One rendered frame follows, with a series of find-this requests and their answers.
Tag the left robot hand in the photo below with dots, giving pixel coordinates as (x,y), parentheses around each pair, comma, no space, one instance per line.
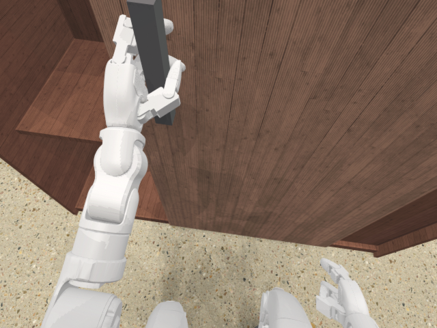
(124,83)

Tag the wardrobe door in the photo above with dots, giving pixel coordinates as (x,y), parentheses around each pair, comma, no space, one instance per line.
(300,120)
(407,219)

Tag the left robot thigh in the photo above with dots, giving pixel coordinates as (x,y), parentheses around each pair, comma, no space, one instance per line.
(168,314)

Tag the robot thigh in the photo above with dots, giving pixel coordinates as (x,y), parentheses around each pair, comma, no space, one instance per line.
(280,309)
(168,314)

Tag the robot left forearm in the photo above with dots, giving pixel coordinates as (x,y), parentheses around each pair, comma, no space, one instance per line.
(97,256)

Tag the right robot hand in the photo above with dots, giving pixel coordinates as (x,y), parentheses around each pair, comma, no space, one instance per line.
(339,303)

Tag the handle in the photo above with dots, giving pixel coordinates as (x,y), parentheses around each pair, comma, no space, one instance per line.
(149,30)

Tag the robot right forearm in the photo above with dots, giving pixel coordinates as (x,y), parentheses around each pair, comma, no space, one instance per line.
(359,320)

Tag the right robot thigh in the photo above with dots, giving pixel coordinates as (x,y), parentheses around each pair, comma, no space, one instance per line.
(280,309)

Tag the left robot upper arm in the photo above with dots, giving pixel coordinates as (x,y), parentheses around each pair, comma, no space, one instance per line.
(80,308)

